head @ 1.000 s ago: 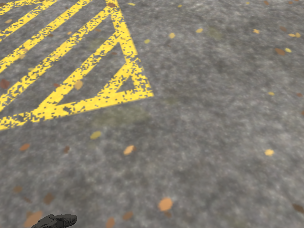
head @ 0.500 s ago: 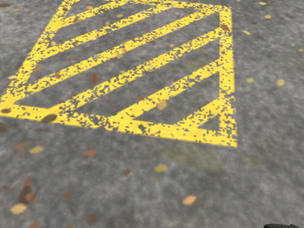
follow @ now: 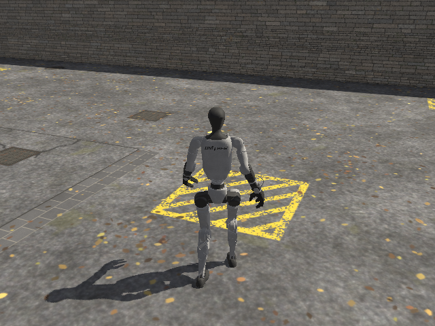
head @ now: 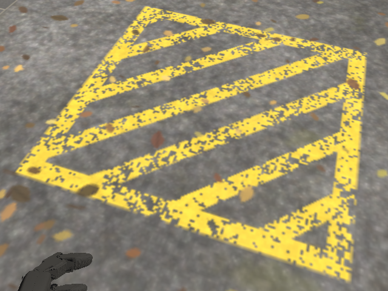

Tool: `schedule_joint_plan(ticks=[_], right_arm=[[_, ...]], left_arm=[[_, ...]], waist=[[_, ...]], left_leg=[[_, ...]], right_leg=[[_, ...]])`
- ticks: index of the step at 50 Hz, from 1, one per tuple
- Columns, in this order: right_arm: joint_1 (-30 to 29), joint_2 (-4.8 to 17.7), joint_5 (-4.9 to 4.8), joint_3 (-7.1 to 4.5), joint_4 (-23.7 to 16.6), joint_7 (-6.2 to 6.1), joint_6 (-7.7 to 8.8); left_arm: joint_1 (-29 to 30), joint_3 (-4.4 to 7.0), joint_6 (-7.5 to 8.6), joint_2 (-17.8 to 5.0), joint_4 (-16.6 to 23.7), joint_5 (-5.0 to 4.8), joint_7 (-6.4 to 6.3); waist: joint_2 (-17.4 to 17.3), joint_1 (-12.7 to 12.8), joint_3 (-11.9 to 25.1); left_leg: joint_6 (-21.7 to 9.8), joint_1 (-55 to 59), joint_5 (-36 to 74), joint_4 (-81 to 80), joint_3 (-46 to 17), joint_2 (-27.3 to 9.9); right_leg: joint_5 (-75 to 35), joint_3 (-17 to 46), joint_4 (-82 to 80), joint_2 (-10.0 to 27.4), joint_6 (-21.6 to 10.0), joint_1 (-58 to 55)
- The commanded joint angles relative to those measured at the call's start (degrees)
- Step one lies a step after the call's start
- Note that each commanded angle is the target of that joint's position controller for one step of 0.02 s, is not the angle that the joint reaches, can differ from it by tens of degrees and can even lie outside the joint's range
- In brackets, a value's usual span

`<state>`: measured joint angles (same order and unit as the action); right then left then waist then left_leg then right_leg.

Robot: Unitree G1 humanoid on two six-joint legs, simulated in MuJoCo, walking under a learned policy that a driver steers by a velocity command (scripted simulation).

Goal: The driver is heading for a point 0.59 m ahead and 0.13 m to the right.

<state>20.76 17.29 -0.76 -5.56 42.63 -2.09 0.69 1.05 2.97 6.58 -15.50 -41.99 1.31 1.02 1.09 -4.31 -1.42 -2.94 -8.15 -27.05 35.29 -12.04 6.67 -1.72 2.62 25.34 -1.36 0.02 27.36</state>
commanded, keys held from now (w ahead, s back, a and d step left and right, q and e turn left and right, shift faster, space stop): q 0.24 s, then e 0.76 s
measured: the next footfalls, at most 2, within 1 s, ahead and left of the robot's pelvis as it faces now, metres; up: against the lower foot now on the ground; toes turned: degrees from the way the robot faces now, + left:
left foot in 0.40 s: +0.11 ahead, +0.14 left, +0.00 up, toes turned +10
right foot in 0.76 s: +0.11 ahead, -0.10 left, +0.00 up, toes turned -3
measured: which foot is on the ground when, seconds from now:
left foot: down 0.00-0.00, up 0.02-0.38, down 0.40-0.76, up 0.78-1.00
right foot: down 0.00-0.40, up 0.42-0.74, down 0.76-1.00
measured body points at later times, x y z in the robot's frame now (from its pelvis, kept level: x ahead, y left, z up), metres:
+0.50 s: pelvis +0.07 +0.02 +0.02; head +0.09 +0.04 +0.46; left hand +0.14 +0.30 -0.12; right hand +0.28 -0.20 -0.07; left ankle +0.07 +0.14 -0.72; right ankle +0.12 -0.11 -0.71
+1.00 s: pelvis +0.07 -0.02 +0.02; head +0.11 -0.06 +0.47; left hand +0.23 +0.25 -0.06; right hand +0.21 -0.33 -0.09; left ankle +0.08 +0.15 -0.64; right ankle +0.07 -0.10 -0.72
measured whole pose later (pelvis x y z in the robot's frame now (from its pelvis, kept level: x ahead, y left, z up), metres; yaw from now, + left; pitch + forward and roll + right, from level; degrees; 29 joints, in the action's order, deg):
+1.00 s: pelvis +0.07 -0.02 +0.02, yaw -7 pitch +2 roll +3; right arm 5.4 18.1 0.0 -5.7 41.4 -3.5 -1.3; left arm -11.3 3.5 -1.0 -17.4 -41.5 -0.7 -1.0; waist -1.3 0.9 -2.7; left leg 4.8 -30.7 -21.6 61.3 -3.5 0.4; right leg 12.1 3.4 25.5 -2.6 -4.3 15.4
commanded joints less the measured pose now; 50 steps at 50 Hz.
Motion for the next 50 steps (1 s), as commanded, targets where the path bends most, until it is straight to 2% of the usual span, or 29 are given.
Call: schedule_joint_plan(ticks=[1,2,3,4,6,8,12,15,17,19,20,21,22,23,24,26,29,31,34,37,38,39,40,41,42,43,44,45,50], right_arm=[[10.7,0.9,-0.21,0.69,-6.5,0.18,0.73],[11.8,7.7,-0.88,-0.49,-4.4,0.29,0.04],[3.8,10.4,-1.0,-1.4,-5.2,0.1,-1.03],[0.0,10.3,-0.81,-1.61,-5.8,-0.37,-2.23],[-1.4,8.1,-0.54,-1.49,-7.0,-0.61,-3.92],[-1.0,5.0,-0.51,-0.75,-7.8,-0.67,-4.04],[-4.8,4.4,0.06,-0.13,-9.7,-0.02,-3.56],[-6.4,3.5,0.54,0.63,-9.8,0.7,-3.35],[-5.8,2.9,0.99,0.97,-8.9,1.07,-3.22],[-2.9,2.1,1.66,1.18,-6.8,1.39,-2.9],[-2.9,4.9,2.12,0.79,-7.2,1.07,-2.85],[-4.5,9.7,2.68,0.32,-8.8,0.25,-3.11],[-9.1,9.0,3.67,0.45,-8.7,0.47,-2.72],[-13.3,7.4,3.59,0.67,-9.7,0.8,-1.92],[-14.3,7.6,3.18,0.41,-9.1,0.7,-1.35],[-12.9,8.3,2.51,0.05,-8.3,0.26,-0.6],[-12.0,6.9,1.44,-0.03,-7.4,-0.43,-0.67],[-13.8,6.7,1.35,-0.25,-7.3,-0.69,-1.13],[-14.6,7.5,1.16,-0.87,-6.7,-0.81,-1.86],[-16.0,7.9,-0.4,-1.24,-5.7,-0.93,-2.21],[-12.9,6.5,-0.38,-1.1,-4.2,-0.77,-2.1],[-12.7,2.7,2.37,-0.01,-6.1,-0.51,-1.87],[-20.2,3.2,2.22,0.16,-8.6,-0.91,-1.47],[-20.8,5.1,1.15,-0.43,-8.2,-1.04,-1.37],[-20.0,5.6,0.72,-0.74,-7.5,-1.18,-1.41],[-18.9,5.9,1.04,-1.03,-6.2,-1.63,-1.46],[-18.3,6.6,1.32,-1.36,-5.8,-1.96,-1.58],[-17.3,6.1,1.17,-1.36,-5.4,-1.85,-1.52],[-16.8,4.2,0.69,-0.87,-5.1,-1.47,-0.96]], left_arm=[[-14.4,3.59,-0.51,-13.7,0.8,1.15,-0.48],[-11.6,3.12,-1.62,-10.2,2.0,-0.67,-0.43],[-9.0,2.02,-2.51,-6.3,3.5,-0.83,-0.92],[-6.2,1.36,-3.47,-5.3,3.6,-0.42,-1.21],[-3.1,1.48,-4.38,-6.5,3.1,0.24,-1.61],[-3.0,2.0,-4.25,-7.4,2.4,0.48,-1.88],[-3.4,2.77,-4.78,-9.0,1.7,-0.35,-2.41],[-4.2,2.64,-5.65,-9.6,0.7,-0.96,-1.75],[-4.6,2.02,-5.83,-8.8,-0.5,-1.72,-0.84],[-4.7,0.24,-5.63,-5.1,-1.9,-2.42,0.16],[-7.5,-0.82,-5.11,-2.7,-2.8,-1.67,0.94],[-10.5,-1.48,-4.64,-1.1,-2.5,0.6,1.87],[-10.1,-0.77,-4.93,-3.3,-2.5,-0.87,1.15],[-8.5,0.19,-5.46,-7.2,-2.8,-1.64,0.52],[-7.8,0.87,-5.93,-8.2,-2.9,-1.85,0.01],[-9.1,1.9,-7.3,-9.5,-3.2,-1.64,-0.87],[-10.5,2.09,-7.98,-7.0,-2.4,-2.81,-1.01],[-9.6,1.69,-8.31,-5.4,-1.7,-2.75,-0.82],[-9.5,1.68,-8.74,-5.6,-0.2,-2.79,0.11],[-14.2,2.17,-8.93,-6.0,-0.7,-2.47,0.92],[-14.9,2.91,-8.86,-8.1,-0.5,-1.86,0.47],[-15.8,4.93,-8.58,-16.6,0.6,-1.53,-0.77],[-17.5,4.62,-7.6,-17.3,1.6,0.5,-0.11],[-16.9,4.13,-6.33,-15.9,2.1,0.99,0.22],[-14.4,3.89,-5.6,-14.5,2.3,0.04,-0.11],[-12.1,3.62,-5.62,-13.2,2.6,-1.26,-0.69],[-10.6,3.11,-5.91,-11.8,3.0,-2.18,-1.29],[-10.5,2.84,-6.32,-11.3,3.3,-2.32,-1.73],[-12.1,3.19,-7.28,-11.9,4.5,-2.15,-2.86]], waist=[[17.3,2.3,26.5],[11.3,2.7,25.2],[6.9,5.1,17.1],[3.4,4.6,12.4],[5.4,2.8,5.7],[6.9,2.7,5.1],[5.5,3.9,8.6],[5.8,4.5,8.3],[5.5,3.9,7.8],[4.6,1.6,7.4],[1.6,2.5,8.1],[-10.4,6.3,9.2],[-15.6,5.6,7.9],[-12.8,5.7,4.3],[-13.6,5.4,2.6],[-14.1,4.0,1.8],[-9.6,4.0,3.6],[-9.0,3.7,4.6],[-9.7,3.4,6.5],[-9.0,6.3,7.1],[-3.9,5.9,6.3],[14.3,3.8,6.4],[15.2,8.5,7.4],[8.1,8.7,7.7],[5.6,7.0,6.2],[3.3,5.9,5.5],[3.8,5.1,5.3],[4.5,4.6,5.9],[4.9,5.3,6.4]], left_leg=[[3.6,-24.3,-19.2,34.9,0.4,2.1],[5.1,-28.2,-12.9,41.3,-0.1,-3.7],[6.4,-30.8,-8.2,42.6,2.9,-5.4],[7.0,-30.2,-4.5,41.0,4.9,-7.2],[7.0,-24.9,-0.8,37.0,7.0,-9.2],[6.9,-22.3,1.4,31.4,9.3,-9.2],[6.4,-20.4,6.6,21.4,9.9,-11.4],[5.3,-13.5,7.0,12.6,11.1,-9.7],[4.2,-8.8,8.9,3.6,11.9,-8.6],[2.3,3.2,17.8,-12.4,12.5,-7.5],[0.6,9.6,24.2,-15.1,6.3,-12.8],[-3.2,11.3,38.1,-13.8,-4.3,-24.5],[-9.4,-2.6,25.6,-16.9,-4.2,-26.7],[-8.2,-6.1,18.0,-17.9,-0.5,-22.2],[-6.6,-6.0,17.5,-17.4,2.0,-20.4],[-8.4,-4.2,29.9,-16.2,1.8,-23.0],[-10.2,1.1,41.6,-13.6,3.5,-25.2],[-10.0,1.9,42.4,-12.7,5.5,-24.9],[-9.7,2.7,42.8,-11.0,7.0,-25.4],[-5.5,-0.7,36.5,-5.6,10.7,-24.0],[-1.1,-5.1,26.4,0.7,14.5,-20.8],[5.9,-21.0,3.5,17.9,20.9,-12.9],[7.2,-29.1,-14.9,29.6,12.6,-5.7],[6.7,-30.9,-13.1,35.0,8.3,-6.9],[6.0,-32.1,-8.0,35.2,7.4,-7.9],[6.1,-32.8,-3.4,33.3,7.1,-8.6],[6.5,-31.8,-0.1,31.7,6.7,-9.0],[6.9,-29.5,2.3,32.0,7.0,-8.2],[8.4,-27.9,7.7,21.8,6.9,-6.6]], right_leg=[[-37.8,31.8,2.5,30.0,-18.5,-46.4],[-19.2,33.7,-0.2,29.0,-18.1,-42.2],[-9.8,24.2,-2.1,24.4,-15.2,-35.4],[-3.0,18.5,-4.3,21.1,-13.4,-27.7],[2.5,10.6,-8.8,16.9,-12.4,-14.2],[0.6,5.4,-10.9,15.5,-13.2,-12.0],[-3.6,2.0,-11.1,18.8,-15.0,-16.4],[-0.3,0.4,-11.0,17.5,-14.7,-14.1],[4.1,0.6,-9.5,16.5,-13.6,-13.9],[9.5,-0.6,-5.7,13.4,-8.9,-9.2],[14.3,-1.9,-2.5,10.6,-3.8,-5.2],[28.2,-6.2,7.1,5.5,1.0,-1.4],[31.3,-4.3,9.5,4.7,2.2,-5.6],[26.5,-4.2,11.9,4.4,2.8,-7.9],[23.5,-5.6,14.0,3.0,2.9,-5.5],[29.8,-3.8,24.9,3.5,3.5,-1.3],[32.7,-2.6,31.4,4.3,3.6,3.4],[30.7,-3.9,27.6,4.6,3.6,1.9],[27.0,-6.3,20.6,3.7,2.9,-2.4],[15.2,-9.1,5.8,1.2,-0.2,-11.6],[5.5,-4.5,-0.7,1.9,-2.5,-16.4],[-18.2,17.1,-3.1,17.0,-9.4,-25.6],[-25.6,28.3,-5.5,24.9,-20.8,-24.6],[-22.0,25.2,-5.6,23.2,-21.2,-25.2],[-17.9,20.6,-4.6,19.8,-18.1,-25.4],[-14.5,17.8,-4.2,17.3,-15.1,-25.3],[-13.7,16.5,-4.4,15.9,-13.7,-24.4],[-14.0,15.5,-4.7,14.6,-13.3,-23.2],[-6.0,16.0,-5.7,12.4,-13.0,-24.4]])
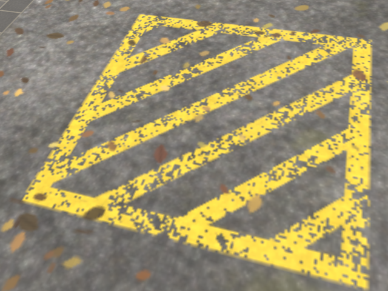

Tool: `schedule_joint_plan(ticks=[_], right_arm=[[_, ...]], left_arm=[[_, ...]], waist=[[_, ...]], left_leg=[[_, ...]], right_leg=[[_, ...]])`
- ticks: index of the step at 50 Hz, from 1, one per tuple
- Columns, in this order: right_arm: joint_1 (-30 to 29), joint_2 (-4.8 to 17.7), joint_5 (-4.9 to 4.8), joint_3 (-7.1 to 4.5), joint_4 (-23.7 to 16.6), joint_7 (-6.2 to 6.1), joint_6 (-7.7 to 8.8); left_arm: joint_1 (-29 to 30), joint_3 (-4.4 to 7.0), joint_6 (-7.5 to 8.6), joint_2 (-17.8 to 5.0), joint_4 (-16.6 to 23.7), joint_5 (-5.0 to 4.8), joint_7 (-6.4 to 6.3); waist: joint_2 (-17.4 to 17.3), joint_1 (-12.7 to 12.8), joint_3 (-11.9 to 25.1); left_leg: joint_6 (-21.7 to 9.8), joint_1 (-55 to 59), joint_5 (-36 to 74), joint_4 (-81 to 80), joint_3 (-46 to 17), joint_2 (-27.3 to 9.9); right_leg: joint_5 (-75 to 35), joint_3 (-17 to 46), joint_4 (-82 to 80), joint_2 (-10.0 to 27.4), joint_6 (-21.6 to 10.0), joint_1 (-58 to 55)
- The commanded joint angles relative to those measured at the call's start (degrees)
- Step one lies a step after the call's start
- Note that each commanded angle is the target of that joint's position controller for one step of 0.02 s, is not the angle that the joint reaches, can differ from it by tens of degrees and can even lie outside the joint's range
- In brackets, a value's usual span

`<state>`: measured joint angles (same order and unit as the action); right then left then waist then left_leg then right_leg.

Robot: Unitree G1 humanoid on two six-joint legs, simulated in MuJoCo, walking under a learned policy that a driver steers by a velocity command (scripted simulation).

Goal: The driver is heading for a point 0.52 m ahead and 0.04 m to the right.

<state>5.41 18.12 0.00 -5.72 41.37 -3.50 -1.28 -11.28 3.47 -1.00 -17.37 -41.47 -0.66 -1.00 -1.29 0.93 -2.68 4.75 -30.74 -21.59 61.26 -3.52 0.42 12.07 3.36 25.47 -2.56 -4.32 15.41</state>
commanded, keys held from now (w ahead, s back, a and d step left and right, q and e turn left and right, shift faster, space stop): e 0.34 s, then no key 0.66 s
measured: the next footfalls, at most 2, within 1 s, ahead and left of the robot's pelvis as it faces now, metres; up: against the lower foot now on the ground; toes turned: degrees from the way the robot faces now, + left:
left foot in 0.30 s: +0.08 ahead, +0.15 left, +0.00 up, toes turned -17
right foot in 0.66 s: -0.01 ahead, -0.11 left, +0.00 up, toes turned -16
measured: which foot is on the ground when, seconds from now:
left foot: up 0.00-0.28, down 0.30-1.00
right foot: down 0.00-0.30, up 0.32-0.64, down 0.66-1.00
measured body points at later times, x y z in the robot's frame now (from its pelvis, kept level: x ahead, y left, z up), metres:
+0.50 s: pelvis +0.01 +0.04 +0.00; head +0.05 +0.05 +0.44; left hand +0.23 +0.29 -0.11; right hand +0.07 -0.27 -0.09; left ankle +0.04 +0.16 -0.75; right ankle -0.05 -0.09 -0.67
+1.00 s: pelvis +0.00 -0.01 -0.01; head +0.01 -0.01 +0.44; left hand +0.23 +0.18 -0.11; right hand +0.01 -0.30 -0.13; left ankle +0.05 +0.16 -0.75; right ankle -0.05 -0.10 -0.75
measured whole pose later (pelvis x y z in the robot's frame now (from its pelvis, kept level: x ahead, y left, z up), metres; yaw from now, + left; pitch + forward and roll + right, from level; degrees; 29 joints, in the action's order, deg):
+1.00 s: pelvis +0.00 -0.01 -0.01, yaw -18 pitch -1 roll +0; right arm 11.6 16.7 0.7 -2.1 48.8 -1.3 0.4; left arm -10.2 1.0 -0.8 -13.0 -40.3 0.9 -0.2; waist -0.4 -1.2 -1.4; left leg 4.5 -10.0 -15.1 26.0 -0.5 -4.2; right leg 17.1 1.9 28.7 -2.2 -1.9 10.6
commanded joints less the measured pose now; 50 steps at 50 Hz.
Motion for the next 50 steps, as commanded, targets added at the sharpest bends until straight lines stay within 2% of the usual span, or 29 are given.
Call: schedule_joint_plan(ticks=[1,6,11,13,14,15,16,17,18,19,20,21,22,24,26,28,29,31,32,33,34,35,36,37,38,40,45,50], right_arm=[[-1.7,3.3,-0.05,-0.66,-3.8,0.02,1.13],[-2.0,3.8,-0.27,-0.64,-3.9,0.96,2.16],[0.0,4.6,-0.73,-0.89,-3.9,2.25,3.73],[3.3,4.7,-0.78,-1.13,-2.9,2.82,4.26],[4.9,5.8,-0.51,-1.55,-2.4,2.85,4.34],[5.5,9.4,0.47,-2.23,-3.0,2.51,4.01],[3.8,12.8,2.04,-2.63,-3.2,2.4,3.32],[3.1,10.0,2.37,-2.07,-4.3,2.37,3.46],[1.0,6.7,1.78,-1.0,-5.0,2.11,3.5],[-0.9,5.4,1.0,-0.54,-5.2,2.0,3.3],[-1.1,4.8,0.24,-0.21,-5.2,1.91,3.19],[-0.5,5.0,0.05,0.03,-4.9,1.79,2.97],[0.6,5.3,0.25,0.04,-4.5,1.73,2.75],[2.4,5.7,0.53,-0.03,-3.9,1.64,2.33],[1.8,6.5,0.37,-0.14,-3.9,1.83,1.94],[2.3,7.7,0.04,-0.33,-3.5,2.29,1.58],[2.7,7.9,-0.25,-0.24,-3.2,2.48,1.45],[2.2,7.0,-1.15,0.43,-2.7,2.71,1.38],[5.0,5.6,-1.18,1.04,-1.4,2.86,1.85],[6.7,3.5,0.62,1.95,-1.4,3.24,2.55],[8.4,0.3,1.8,2.94,-1.8,3.41,3.18],[5.0,2.8,1.86,2.7,-1.6,3.02,3.03],[3.4,3.7,1.65,2.47,-1.6,3.03,2.98],[2.8,4.1,1.48,2.38,-0.9,2.84,2.86],[3.0,4.8,1.33,2.19,-0.6,2.63,2.59],[3.9,4.6,0.92,2.33,0.2,2.55,2.49],[5.3,4.2,0.76,2.43,3.0,2.28,2.43],[5.9,4.6,0.61,2.36,5.4,1.84,2.35]], left_arm=[[0.3,2.81,0.1,-10.3,4.3,-0.17,-0.96],[1.7,3.3,-0.55,-11.1,5.7,0.1,-0.73],[3.6,3.48,-1.23,-11.1,7.2,-0.31,-0.17],[5.4,3.33,-1.66,-10.5,8.0,-1.04,-0.38],[5.2,3.05,-1.79,-9.5,8.4,-1.24,-0.64],[2.5,2.28,-1.7,-6.7,8.5,-0.57,-0.56],[0.2,2.41,-1.22,-6.5,9.6,-0.78,-0.37],[-0.5,3.87,-0.71,-11.3,9.0,0.04,-0.26],[-0.8,4.73,-0.83,-13.2,7.7,-0.31,-0.15],[-1.4,4.7,-1.39,-11.8,6.4,-0.26,-0.31],[-1.4,4.32,-1.86,-10.2,6.1,-0.01,-0.48],[-1.0,3.72,-2.08,-8.3,6.3,-0.17,-0.31],[0.0,3.27,-2.04,-7.1,6.8,-0.35,-0.22],[2.1,2.48,-1.77,-5.5,7.9,-0.43,-0.17],[3.1,1.59,-1.64,-4.0,8.5,0.04,0.1],[3.6,1.24,-1.57,-3.8,8.7,0.01,0.37],[2.9,1.41,-1.58,-4.4,8.3,-0.09,0.47],[-0.9,1.51,-1.46,-4.1,6.5,0.11,0.72],[-1.1,1.56,-1.42,-5.1,6.5,0.49,0.6],[-2.1,1.96,-1.4,-8.4,7.2,0.87,0.04],[1.9,1.63,-1.42,-9.4,7.5,1.9,-0.07],[4.1,0.67,-0.84,-5.1,8.3,2.0,0.51],[4.5,0.16,-0.29,-3.5,7.7,2.23,0.87],[3.4,0.41,0.09,-4.4,7.1,2.37,0.94],[2.9,0.42,0.5,-5.0,6.8,2.15,0.99],[1.7,0.03,0.96,-4.4,6.1,1.79,0.8],[1.8,-0.28,0.87,-3.6,5.5,1.65,0.58],[1.7,-0.25,0.93,-3.2,4.2,1.5,0.63]], waist=[[7.8,0.2,7.3],[9.8,0.9,5.5],[10.6,0.5,7.1],[10.2,-1.9,7.7],[8.9,-2.4,8.2],[-0.3,-0.7,10.0],[-14.1,2.2,7.0],[-11.7,1.0,7.0],[-7.5,1.3,6.2],[-5.6,1.8,4.9],[-5.6,1.2,4.4],[-5.9,0.7,3.9],[-6.4,0.0,4.0],[-8.0,-1.4,5.4],[-9.2,-1.9,6.7],[-10.3,-2.7,6.9],[-10.3,-2.7,7.0],[-8.9,-0.3,6.4],[-6.9,-0.4,6.4],[0.9,-1.8,9.3],[12.4,-5.4,8.8],[10.1,-3.0,7.8],[8.8,-2.7,6.4],[8.5,-1.7,5.7],[8.7,-1.4,4.3],[7.5,-1.7,3.4],[4.5,-1.6,3.1],[2.8,-1.7,3.5]], left_leg=[[1.0,-4.6,2.7,-6.8,-1.9,-0.2],[0.9,1.8,2.3,-16.7,-2.5,0.8],[-0.7,8.1,1.2,-26.0,-2.5,2.2],[-2.0,14.6,8.3,-37.0,-1.5,2.3],[-3.2,20.2,14.8,-41.9,-2.5,-0.4],[-7.3,26.8,20.7,-43.1,-11.7,-11.1],[-16.7,27.5,33.0,-43.8,-24.1,-20.9],[-21.8,24.3,32.8,-43.9,-26.4,-25.3],[-20.3,22.5,29.9,-43.1,-20.7,-21.5],[-17.5,21.8,26.5,-42.5,-15.2,-17.1],[-16.4,22.3,26.1,-42.2,-12.6,-15.2],[-16.6,22.1,28.6,-42.0,-10.4,-14.1],[-16.8,22.5,30.2,-42.2,-8.4,-13.1],[-17.5,25.8,31.6,-41.4,-7.1,-13.1],[-17.5,25.5,32.0,-40.7,-5.8,-13.2],[-17.8,24.2,32.9,-40.3,-6.0,-13.9],[-17.7,24.0,32.4,-39.7,-6.4,-14.0],[-15.5,21.2,30.1,-37.4,-5.3,-12.8],[-12.2,18.0,26.0,-36.6,-4.6,-11.6],[-7.4,13.4,16.7,-31.3,-1.2,-8.2],[-3.3,12.5,2.2,-31.9,3.3,-4.0],[-1.6,17.1,3.3,-33.4,2.4,-4.5],[-1.3,17.8,8.4,-34.4,2.7,-4.3],[-1.1,18.2,10.8,-34.1,3.2,-3.9],[-1.0,17.9,12.4,-34.3,3.0,-4.0],[-1.2,18.7,14.0,-35.3,2.6,-4.4],[-0.8,19.8,14.8,-36.4,2.8,-4.6],[-0.5,21.0,16.1,-36.9,2.8,-4.9]], right_leg=[[-16.8,15.9,-6.0,13.3,-8.6,-11.8],[-7.1,20.3,-6.3,12.1,-8.8,-6.1],[-14.8,26.1,-2.9,11.5,-8.4,-6.9],[-16.1,26.5,-0.1,9.3,-6.2,-5.9],[-11.0,25.2,2.1,7.2,-3.8,-2.9],[4.2,19.2,11.4,2.5,-0.5,3.3],[24.6,7.7,22.0,-6.9,3.0,15.4],[26.0,6.2,35.8,-2.4,5.7,17.5],[21.9,6.5,40.6,-1.1,6.8,16.8],[18.5,6.0,42.6,-0.8,7.9,16.8],[15.7,5.8,44.1,-1.1,8.7,18.0],[14.4,5.2,43.7,-1.3,9.3,17.8],[13.6,3.8,41.5,-1.3,9.7,17.2],[13.5,2.3,34.1,-0.4,10.1,16.1],[14.5,0.3,25.2,1.4,10.0,10.6],[14.1,-2.2,17.4,1.9,9.5,5.6],[12.1,-3.1,13.3,1.6,9.1,3.5],[0.0,-4.8,-2.0,0.7,7.0,-4.5],[-6.4,-2.3,-7.4,2.0,5.3,-10.2],[-20.3,6.9,-6.1,9.8,3.1,-17.6],[-22.6,12.1,-3.5,16.1,-3.1,-12.0],[-14.4,11.8,-4.3,15.0,-5.5,-6.6],[-7.9,9.5,-4.2,11.8,-3.3,-6.3],[-5.2,7.9,-4.0,9.5,-1.3,-5.9],[-6.0,7.8,-4.2,9.1,-0.4,-5.3],[-8.6,7.2,-3.6,8.6,0.3,-4.7],[-9.6,6.5,-3.3,7.7,0.2,-5.0],[-11.7,5.5,-3.0,6.8,0.3,-5.5]])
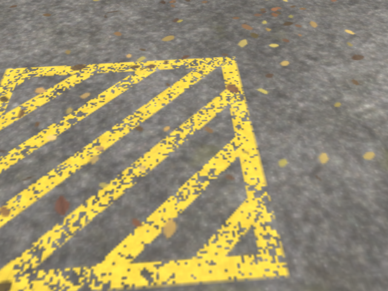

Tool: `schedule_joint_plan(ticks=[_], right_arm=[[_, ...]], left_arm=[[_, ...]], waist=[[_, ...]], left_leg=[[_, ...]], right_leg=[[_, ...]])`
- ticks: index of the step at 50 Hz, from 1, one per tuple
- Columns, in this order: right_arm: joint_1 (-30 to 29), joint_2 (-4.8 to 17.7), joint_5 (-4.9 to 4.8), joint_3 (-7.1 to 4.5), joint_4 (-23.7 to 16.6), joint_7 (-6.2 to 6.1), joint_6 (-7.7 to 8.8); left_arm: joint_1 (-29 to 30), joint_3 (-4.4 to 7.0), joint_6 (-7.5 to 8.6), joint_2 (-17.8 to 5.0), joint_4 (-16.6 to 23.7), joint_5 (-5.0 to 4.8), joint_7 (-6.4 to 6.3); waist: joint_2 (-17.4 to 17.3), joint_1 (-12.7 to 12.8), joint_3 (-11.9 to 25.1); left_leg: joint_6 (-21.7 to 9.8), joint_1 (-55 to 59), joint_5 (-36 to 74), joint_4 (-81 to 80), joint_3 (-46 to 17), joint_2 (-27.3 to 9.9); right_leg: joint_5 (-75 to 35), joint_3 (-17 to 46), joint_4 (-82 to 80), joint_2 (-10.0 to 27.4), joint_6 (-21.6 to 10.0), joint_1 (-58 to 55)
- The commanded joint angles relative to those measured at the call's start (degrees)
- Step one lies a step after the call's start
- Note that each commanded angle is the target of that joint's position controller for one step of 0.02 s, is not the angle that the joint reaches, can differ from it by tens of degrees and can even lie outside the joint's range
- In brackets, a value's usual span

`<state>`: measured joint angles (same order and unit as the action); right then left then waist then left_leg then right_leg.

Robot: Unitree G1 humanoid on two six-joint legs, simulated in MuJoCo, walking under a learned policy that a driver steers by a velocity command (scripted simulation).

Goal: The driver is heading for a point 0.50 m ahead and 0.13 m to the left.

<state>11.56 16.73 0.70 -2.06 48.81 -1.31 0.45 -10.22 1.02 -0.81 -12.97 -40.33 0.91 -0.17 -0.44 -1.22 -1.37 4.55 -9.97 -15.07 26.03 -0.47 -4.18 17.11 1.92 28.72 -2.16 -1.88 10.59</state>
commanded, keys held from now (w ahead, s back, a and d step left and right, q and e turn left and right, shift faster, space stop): no key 0.20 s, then w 0.74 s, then w+q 0.02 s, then no key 0.04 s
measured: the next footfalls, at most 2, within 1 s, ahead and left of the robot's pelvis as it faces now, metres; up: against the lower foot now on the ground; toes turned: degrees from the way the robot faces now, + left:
right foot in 0.92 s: +0.45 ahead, -0.06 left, +0.00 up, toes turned +0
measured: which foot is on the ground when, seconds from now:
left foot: down 0.00-0.92, up 0.94-1.00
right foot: down 0.00-0.44, up 0.46-0.90, down 0.92-1.00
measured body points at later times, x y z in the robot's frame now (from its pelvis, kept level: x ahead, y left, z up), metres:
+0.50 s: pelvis +0.05 +0.05 +0.00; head +0.05 +0.07 +0.44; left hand +0.11 +0.32 -0.14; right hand +0.10 -0.23 -0.12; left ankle +0.02 +0.14 -0.74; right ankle -0.02 -0.09 -0.71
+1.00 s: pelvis +0.30 +0.03 -0.01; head +0.34 +0.03 +0.43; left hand +0.51 +0.27 -0.10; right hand +0.26 -0.24 -0.15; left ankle +0.09 +0.15 -0.65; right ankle +0.40 -0.06 -0.74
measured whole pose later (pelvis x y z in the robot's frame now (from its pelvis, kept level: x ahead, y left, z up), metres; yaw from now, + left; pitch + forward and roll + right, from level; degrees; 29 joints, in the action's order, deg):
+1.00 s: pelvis +0.30 +0.03 -0.01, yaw +1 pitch +1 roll -1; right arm 24.1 14.7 -1.1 -1.5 56.9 -0.3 3.9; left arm -1.6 2.5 5.1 -14.5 -42.3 -0.6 2.0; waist -0.1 -2.9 -3.6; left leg -2.0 -7.1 -28.9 58.3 -3.4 0.7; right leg 7.7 -4.0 31.8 -1.9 -4.0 25.4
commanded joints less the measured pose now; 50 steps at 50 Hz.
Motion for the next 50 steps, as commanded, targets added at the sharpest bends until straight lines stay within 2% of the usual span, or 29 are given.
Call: schedule_joint_plan(ticks=[1,10,12,13,15,16,18,19,21,22,23,24,25,26,28,29,30,32,35,40,42,43,44,45,46,47,48,49,50], right_arm=[[-0.1,6.1,-0.12,-1.31,-1.6,-0.43,0.62],[0.5,6.4,-0.37,-1.28,2.5,-0.99,0.36],[1.3,5.6,-0.73,-1.21,3.6,-1.12,0.16],[0.4,5.2,-1.06,-1.17,3.4,-1.14,0.27],[-3.0,4.1,-1.6,-0.87,1.3,-0.86,1.42],[-4.3,4.0,-2.05,-0.86,0.5,-0.5,2.38],[-3.7,4.5,-2.93,-1.12,0.2,0.7,4.17],[-2.3,4.5,-3.06,-1.11,0.8,1.38,4.91],[7.4,4.2,-2.46,-1.65,6.0,2.12,5.64],[12.8,5.3,-1.65,-2.3,8.5,2.19,5.5],[19.0,10.2,-1.39,-3.45,9.2,1.96,5.59],[19.7,13.0,-0.82,-3.64,8.7,2.74,6.15],[14.5,9.5,-0.92,-2.54,7.1,2.66,6.65],[11.5,6.8,-1.2,-1.92,5.9,2.46,6.78],[9.5,5.7,-1.08,-1.31,5.1,2.48,6.42],[10.4,4.1,-0.8,-0.71,5.4,2.48,6.05],[11.8,3.7,-0.68,-0.5,5.8,2.38,5.79],[13.5,4.6,-0.7,-0.53,6.3,1.85,5.25],[13.5,5.8,-0.59,-0.47,6.0,0.84,4.59],[17.1,6.8,-1.33,-0.77,7.3,0.31,4.26],[16.6,7.3,-1.56,-1.23,7.3,0.23,3.96],[15.8,8.0,-1.44,-1.54,7.1,0.16,3.79],[15.2,8.9,-1.25,-1.94,6.8,0.06,3.48],[14.2,9.2,-0.93,-2.11,6.5,0.03,2.88],[13.4,8.6,-0.59,-1.83,5.8,-0.03,2.57],[17.3,3.7,0.21,-0.41,4.2,0.34,3.07],[22.5,-1.8,-0.63,1.29,5.4,1.03,4.34],[14.7,5.8,-2.79,-0.83,3.9,1.42,5.53],[9.9,7.5,-3.67,-1.46,1.9,1.31,6.04]], left_arm=[[0.6,2.24,0.75,-7.6,2.7,-0.1,-0.21],[-0.8,2.49,0.73,-7.5,-1.2,-0.33,-0.53],[-2.3,2.95,0.35,-8.6,-2.6,-0.76,-0.94],[-3.4,3.46,0.11,-10.0,-2.9,-1.06,-1.09],[-6.3,4.14,0.48,-12.6,-3.6,-1.43,-1.18],[-7.3,4.32,1.11,-13.0,-4.1,-1.64,-1.3],[-6.5,4.14,2.39,-12.0,-4.0,-1.79,-1.36],[-4.7,4.06,2.57,-11.6,-3.5,-2.29,-1.31],[0.9,3.88,2.19,-11.2,-2.1,-2.88,-1.13],[1.7,3.21,2.35,-8.8,-1.6,-2.16,-1.03],[3.1,1.91,2.85,-4.4,0.3,-1.4,-0.96],[3.0,2.72,3.87,-6.8,2.0,-2.47,-1.36],[0.4,3.27,4.71,-8.9,0.8,-3.53,-1.14],[-1.1,3.36,5.37,-9.3,-0.4,-3.7,-0.56],[0.5,3.82,6.03,-9.3,-0.9,-2.52,-0.09],[1.2,3.85,6.0,-8.7,-0.9,-2.12,0.4],[1.5,3.65,5.84,-7.5,-0.9,-1.93,0.86],[3.5,3.19,5.4,-5.7,-0.1,-1.78,1.31],[10.3,2.2,5.44,-3.7,2.4,-2.08,1.61],[18.0,1.74,6.15,-4.1,5.0,-2.64,2.81],[18.4,2.02,6.55,-5.3,5.6,-2.62,3.31],[16.8,2.48,6.64,-6.5,5.3,-2.51,3.35],[13.4,3.16,6.54,-8.0,4.5,-2.37,3.13],[5.7,4.28,6.36,-10.0,2.2,-2.44,2.69],[-4.5,5.39,5.98,-12.2,-0.8,-2.42,1.96],[-13.5,6.55,5.58,-16.8,-2.9,-0.98,1.38],[-14.6,5.71,5.59,-15.1,-4.1,-1.09,1.82],[-10.6,4.43,5.69,-10.6,-4.0,-1.33,1.59],[-4.2,3.82,5.89,-9.6,-3.3,-1.38,1.5]], waist=[[1.8,0.4,2.3],[1.2,0.4,2.0],[2.8,0.8,2.2],[4.7,1.7,0.3],[10.1,3.6,-5.0],[11.8,3.9,-7.0],[12.1,2.7,-7.3],[10.6,1.5,-6.5],[7.0,-3.8,-2.5],[3.2,-5.5,-0.6],[-11.2,-7.0,1.2],[-16.7,-6.4,-0.1],[-9.5,-3.6,-3.8],[-7.1,-2.3,-5.6],[-5.1,-1.6,-5.4],[-5.6,-1.7,-4.4],[-6.2,-1.8,-3.3],[-5.0,-2.2,-2.7],[-4.1,-3.3,-4.7],[-4.7,-4.3,-7.7],[-4.9,-2.6,-6.8],[-5.6,-0.9,-4.8],[-6.8,1.3,-1.5],[-7.3,5.5,3.7],[-6.7,10.2,9.8],[3.3,10.0,19.2],[13.4,7.2,26.9],[8.9,8.3,16.8],[6.4,5.9,7.4]], left_leg=[[-0.3,0.4,9.8,-1.7,-0.3,-0.3],[-0.6,1.2,10.2,-2.0,0.1,-0.2],[-1.1,-0.5,-1.1,0.9,3.3,2.4],[-1.6,-4.2,-7.0,4.5,4.8,3.8],[-3.5,-13.4,-11.3,12.6,4.5,4.4],[-5.1,-15.9,-12.4,16.2,2.0,2.8],[-8.2,-19.6,-16.3,17.8,-0.8,0.3],[-9.4,-17.1,-15.2,13.4,-0.6,-0.1],[-9.5,3.0,0.8,0.4,3.9,3.7],[-8.9,11.6,2.5,-0.7,0.7,2.8],[-13.0,17.6,-9.2,-10.8,-19.5,-9.7],[-20.0,18.0,-14.5,-17.3,-38.9,-18.4],[-20.3,16.2,-16.9,-17.1,-36.4,-18.5],[-18.2,15.8,-15.4,-16.9,-29.8,-15.5],[-15.0,16.0,-3.3,-17.5,-20.7,-12.1],[-13.9,15.4,4.4,-17.5,-16.1,-10.1],[-13.7,15.5,12.1,-17.1,-13.0,-8.9],[-14.1,15.2,21.9,-17.1,-8.7,-7.8],[-13.6,10.3,23.3,-19.2,-4.5,-5.9],[-14.2,11.8,22.9,-20.3,-3.2,-8.2],[-13.7,15.6,30.0,-17.5,-2.8,-9.9],[-13.1,17.3,38.8,-14.5,-2.5,-10.4],[-12.6,18.8,49.5,-9.8,-2.2,-10.5],[-11.7,18.3,58.1,-0.8,-0.9,-9.4],[-10.1,10.5,55.6,11.4,-0.2,-7.3],[-7.8,-10.2,31.9,32.4,1.5,-1.1],[-6.7,-23.0,-17.6,46.8,-5.6,7.9],[-7.3,-27.8,-17.2,51.9,-8.9,5.2],[-7.4,-28.3,-12.1,51.0,-6.2,2.6]], right_leg=[[-17.1,6.7,-6.2,6.2,-2.1,-0.8],[-17.2,4.8,-5.8,4.8,-1.4,-0.7],[0.0,5.3,-7.5,4.3,-2.6,-0.6],[13.7,8.1,-9.9,5.7,-4.2,0.6],[29.9,20.2,-17.1,13.2,-9.2,2.3],[30.3,25.2,-19.4,16.5,-11.2,3.4],[24.5,26.8,-19.4,19.1,-12.1,0.5],[20.9,24.1,-18.4,18.3,-11.1,0.3],[11.9,13.3,-12.8,11.9,-7.0,8.9],[7.1,7.8,-4.4,7.7,-4.5,14.2],[7.2,-1.5,15.4,0.6,0.4,22.9],[16.9,1.0,28.0,-2.0,1.0,31.7],[13.5,5.0,34.6,2.1,0.1,35.6],[7.1,4.6,35.8,4.3,-0.9,37.0],[-1.5,2.7,33.0,7.4,-1.3,37.4],[-4.3,1.5,31.4,8.0,-1.0,35.3],[-6.2,0.1,30.4,7.8,-0.4,34.2],[-9.0,-1.9,26.8,7.5,1.1,33.9],[-15.6,-3.9,14.6,6.1,2.4,30.0],[-20.4,-4.7,2.8,4.1,0.9,25.9],[-18.3,-4.1,0.7,3.6,-1.1,24.7],[-16.7,-4.5,0.4,2.6,-2.1,21.7],[-14.6,-5.4,1.1,1.0,-3.3,16.9],[-14.2,-6.7,0.6,-0.8,-5.0,7.3],[-16.1,-4.7,0.9,1.1,-7.2,-8.3],[-10.9,14.3,2.8,15.0,-13.4,-32.1],[2.6,39.2,-7.1,25.3,-19.1,-39.6],[1.4,36.3,-11.6,23.0,-16.1,-30.4],[-10.9,26.0,-12.7,21.7,-14.4,-19.2]])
